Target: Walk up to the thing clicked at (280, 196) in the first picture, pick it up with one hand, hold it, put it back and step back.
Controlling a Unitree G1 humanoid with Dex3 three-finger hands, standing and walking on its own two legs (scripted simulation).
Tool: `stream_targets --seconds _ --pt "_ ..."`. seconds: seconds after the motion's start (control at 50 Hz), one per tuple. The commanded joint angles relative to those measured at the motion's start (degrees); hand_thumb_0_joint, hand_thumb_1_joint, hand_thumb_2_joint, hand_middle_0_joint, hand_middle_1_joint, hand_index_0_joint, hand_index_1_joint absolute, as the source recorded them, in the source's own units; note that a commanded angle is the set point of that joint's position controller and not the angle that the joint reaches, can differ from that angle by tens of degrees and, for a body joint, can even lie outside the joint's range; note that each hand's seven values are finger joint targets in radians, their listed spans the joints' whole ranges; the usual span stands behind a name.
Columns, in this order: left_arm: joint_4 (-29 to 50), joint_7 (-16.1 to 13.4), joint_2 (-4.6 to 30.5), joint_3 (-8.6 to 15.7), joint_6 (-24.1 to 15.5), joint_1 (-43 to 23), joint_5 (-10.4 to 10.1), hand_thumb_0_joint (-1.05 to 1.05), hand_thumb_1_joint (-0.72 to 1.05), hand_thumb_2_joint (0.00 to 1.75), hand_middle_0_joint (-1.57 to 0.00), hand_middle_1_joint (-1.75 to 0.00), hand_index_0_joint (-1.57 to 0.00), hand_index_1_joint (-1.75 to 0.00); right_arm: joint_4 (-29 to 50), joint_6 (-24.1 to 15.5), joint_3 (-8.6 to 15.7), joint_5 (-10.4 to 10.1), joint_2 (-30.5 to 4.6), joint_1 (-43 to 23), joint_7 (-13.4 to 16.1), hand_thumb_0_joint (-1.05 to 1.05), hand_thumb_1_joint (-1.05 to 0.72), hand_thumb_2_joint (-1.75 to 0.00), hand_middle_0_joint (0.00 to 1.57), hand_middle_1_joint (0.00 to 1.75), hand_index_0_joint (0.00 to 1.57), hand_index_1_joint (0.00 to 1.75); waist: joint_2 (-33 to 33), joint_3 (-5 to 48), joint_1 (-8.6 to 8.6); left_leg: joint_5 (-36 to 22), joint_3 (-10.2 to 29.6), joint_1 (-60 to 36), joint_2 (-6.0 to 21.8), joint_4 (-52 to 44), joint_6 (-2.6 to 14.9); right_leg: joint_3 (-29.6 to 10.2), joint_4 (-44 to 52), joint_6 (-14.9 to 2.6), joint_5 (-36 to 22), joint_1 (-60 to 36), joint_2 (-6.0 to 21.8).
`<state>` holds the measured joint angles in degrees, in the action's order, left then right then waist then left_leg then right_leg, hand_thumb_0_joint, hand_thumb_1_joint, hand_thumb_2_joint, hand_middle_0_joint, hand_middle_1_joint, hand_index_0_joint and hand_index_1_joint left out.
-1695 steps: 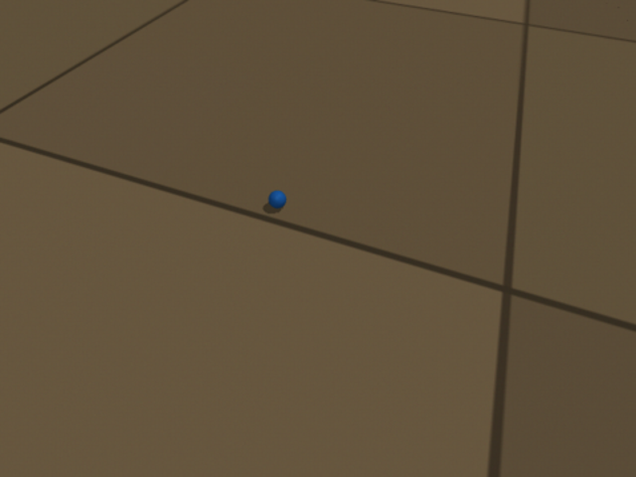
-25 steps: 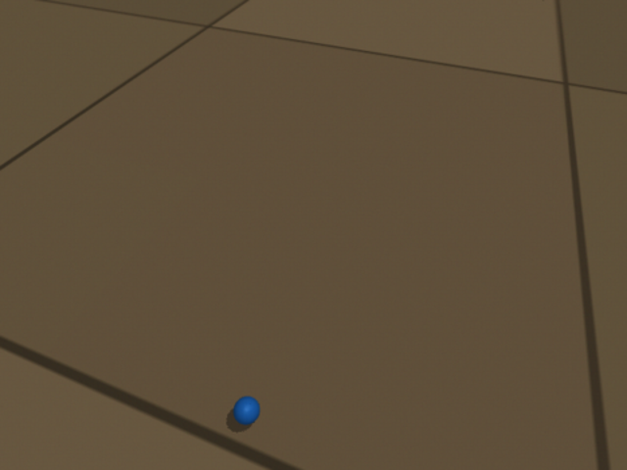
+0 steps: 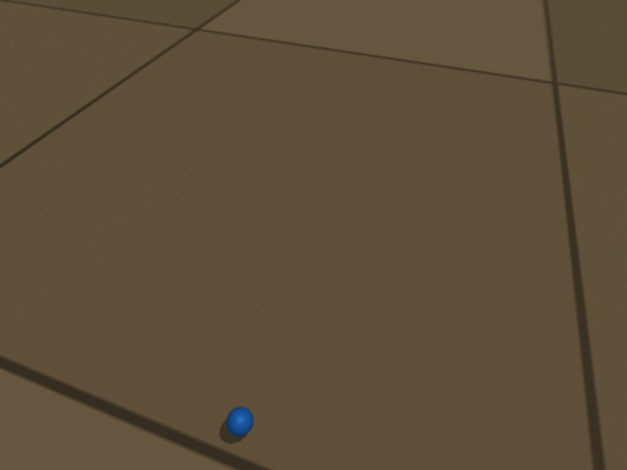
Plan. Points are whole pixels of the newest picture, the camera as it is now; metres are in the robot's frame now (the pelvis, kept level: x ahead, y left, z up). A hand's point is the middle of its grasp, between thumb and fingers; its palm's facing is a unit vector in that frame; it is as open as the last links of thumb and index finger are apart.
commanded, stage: stand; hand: left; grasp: from above
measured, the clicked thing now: (240, 421) +0.40 +0.24 -0.74
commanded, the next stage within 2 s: step back in 0.96 s
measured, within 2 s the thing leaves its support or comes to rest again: neither
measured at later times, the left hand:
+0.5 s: hand out of the picture +0.01 +0.19 -0.18, palm faces +0.02 -0.97 -0.23, open 7.4 cm
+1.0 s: hand out of the picture +0.04 +0.22 -0.17, palm faces +0.01 -0.96 -0.27, open 7.4 cm
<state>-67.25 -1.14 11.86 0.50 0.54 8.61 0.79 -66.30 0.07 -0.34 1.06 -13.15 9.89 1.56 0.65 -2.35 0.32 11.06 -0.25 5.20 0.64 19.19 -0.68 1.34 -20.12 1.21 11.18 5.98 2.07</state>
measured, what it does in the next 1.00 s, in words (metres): stands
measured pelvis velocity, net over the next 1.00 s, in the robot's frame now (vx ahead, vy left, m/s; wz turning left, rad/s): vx -0.01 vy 0.00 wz -0.01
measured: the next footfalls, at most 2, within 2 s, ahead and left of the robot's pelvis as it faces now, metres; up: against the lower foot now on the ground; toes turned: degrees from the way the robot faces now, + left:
left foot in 1.30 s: -0.04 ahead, +0.14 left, +0.00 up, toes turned -1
right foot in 1.70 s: -0.11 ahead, -0.08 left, +0.00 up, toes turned -2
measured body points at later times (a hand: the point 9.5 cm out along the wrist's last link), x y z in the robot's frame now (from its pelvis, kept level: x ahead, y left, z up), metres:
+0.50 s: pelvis +0.00 +0.00 +0.00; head +0.00 +0.00 +0.45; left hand +0.01 +0.24 -0.16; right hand +0.01 -0.24 -0.16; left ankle +0.00 +0.13 -0.75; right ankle +0.00 -0.13 -0.75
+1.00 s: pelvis -0.01 +0.00 +0.00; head +0.01 +0.00 +0.45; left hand +0.04 +0.27 -0.15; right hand +0.03 -0.27 -0.15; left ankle +0.00 +0.13 -0.75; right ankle +0.00 -0.13 -0.75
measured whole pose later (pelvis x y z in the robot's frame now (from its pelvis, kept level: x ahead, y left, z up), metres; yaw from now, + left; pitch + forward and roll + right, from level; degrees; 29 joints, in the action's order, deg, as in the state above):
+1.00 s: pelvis -0.01 +0.00 +0.00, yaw -1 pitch -2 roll +0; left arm -64.1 -0.4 14.6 1.8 0.4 10.5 0.2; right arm -63.3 0.3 1.2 0.8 -14.8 11.0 0.8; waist 0.2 -3.9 -0.1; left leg 12.4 -0.9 8.2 1.1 22.8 -0.7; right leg 0.6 -23.3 1.0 12.1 9.1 1.7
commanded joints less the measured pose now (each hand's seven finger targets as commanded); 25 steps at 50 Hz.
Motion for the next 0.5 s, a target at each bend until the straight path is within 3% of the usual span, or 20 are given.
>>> stream_targets --seconds 0.0,0.06,0.1,0.18,0.24,0.32,0.48 --pt "1.41 -0.95 8.07 1.66 -0.82 1.55 0.22 0.0 0.9 0.9 -0.2 -0.3 -0.2 -0.3 1.62 -0.53 1.83 -0.06 -7.86 0.59 0.44 0.0 -0.9 -0.9 0.2 0.3 0.2 0.3 -1.38 -0.33 0.16 -8.54 3.71 1.97 4.92 -2.91 1.42 -3.78 3.38 -1.46 -8.53 0.1 4.01" --pt "1.45 -0.93 8.38 1.94 -0.97 1.69 0.39 0.0 0.9 0.9 -0.2 -0.3 -0.2 -0.3 1.39 -0.66 2.11 0.03 -7.87 1.43 0.49 0.0 -0.9 -0.9 0.2 0.3 0.2 0.3 -0.39 -0.24 -0.1 -6.35 3.63 1.75 4.87 -3.06 1.42 -4.15 3.85 -1.46 -6.44 0.58 3.92" --pt "1.02 -0.99 7.27 1.81 -1.01 2.37 0.43 0.0 0.9 0.9 -0.2 -0.3 -0.2 -0.3 1.14 -0.59 1.91 -0.09 -6.2 1.59 0.44 0.0 -0.9 -0.9 0.2 0.3 0.2 0.3 -0.86 0.28 -0.06 -6.88 3.79 2.05 4.73 -2.87 1.45 -3.71 3.7 -1.61 -7.46 0.14 3.83" --pt "1.43 -1.12 6.98 1.96 -1.13 2.15 0.36 0.0 0.9 0.9 -0.2 -0.3 -0.2 -0.3 1.16 -0.78 2.17 0.05 -6.18 2.33 0.59 0.0 -0.9 -0.9 0.2 0.3 0.2 0.3 -0.36 1.48 -0.35 -10.09 3.4 1.32 5.06 -2.0 1.72 -3.73 2.59 -1.88 -10.98 -1.03 4.08" --pt "0.83 -1.05 6.14 1.75 -0.94 3.64 0.49 0.0 0.9 0.9 -0.2 -0.3 -0.2 -0.3 0.98 -0.56 2.14 0.09 -5.43 2.79 0.61 0.0 -0.9 -0.9 0.2 0.3 0.2 0.3 -0.59 -0.76 -0.14 -6.34 3.38 1.88 4.77 -2.66 1.51 -3.78 3.62 -1.72 -5.97 1.44 3.48" --pt "1.43 -1.12 6.4 1.87 -1.01 3.54 0.52 0.0 0.9 0.9 -0.2 -0.3 -0.2 -0.3 1.51 -0.61 2.46 0.11 -6.0 2.94 0.67 0.0 -0.9 -0.9 0.2 0.3 0.2 0.3 -0.04 0.48 -0.37 -7.37 3.29 1.39 4.95 -1.87 1.75 -3.87 2.87 -1.85 -7.58 0.96 3.68" --pt "1.45 -1.01 6.37 2.07 -0.77 4.97 0.51 0.0 0.9 0.9 -0.2 -0.3 -0.2 -0.3 1.56 -0.53 2.65 0.2 -5.37 4.24 0.6 0.0 -0.9 -0.9 0.2 0.3 0.2 0.3 -0.14 -1.48 -0.15 -3.97 3.53 2.89 5.08 -2.67 1.65 -3.92 2.31 -2.01 -3.27 2.16 3.39"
